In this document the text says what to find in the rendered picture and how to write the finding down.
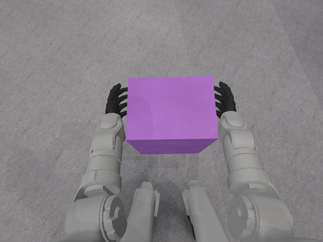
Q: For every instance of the left robot shin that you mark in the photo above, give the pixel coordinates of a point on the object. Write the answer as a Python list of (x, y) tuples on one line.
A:
[(144, 184)]

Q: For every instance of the left robot upper arm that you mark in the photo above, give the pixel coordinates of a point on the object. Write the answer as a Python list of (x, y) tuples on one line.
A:
[(96, 219)]

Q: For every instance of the right robot thigh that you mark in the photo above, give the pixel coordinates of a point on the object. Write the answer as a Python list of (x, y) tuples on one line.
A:
[(206, 222)]

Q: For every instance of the carton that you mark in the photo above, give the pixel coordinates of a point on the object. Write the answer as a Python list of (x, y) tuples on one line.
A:
[(171, 115)]

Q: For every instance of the robot left hand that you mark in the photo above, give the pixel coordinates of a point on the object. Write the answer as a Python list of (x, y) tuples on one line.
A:
[(114, 100)]

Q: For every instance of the robot right hand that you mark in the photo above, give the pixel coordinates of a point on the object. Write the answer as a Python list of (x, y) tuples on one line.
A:
[(226, 99)]

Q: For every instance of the left robot forearm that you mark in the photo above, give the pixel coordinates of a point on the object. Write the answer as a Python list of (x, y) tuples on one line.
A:
[(104, 161)]

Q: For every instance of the right robot forearm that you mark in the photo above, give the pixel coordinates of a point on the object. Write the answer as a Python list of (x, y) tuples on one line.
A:
[(246, 173)]

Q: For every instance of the right robot upper arm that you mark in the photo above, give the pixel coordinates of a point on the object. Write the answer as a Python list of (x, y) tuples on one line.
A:
[(257, 218)]

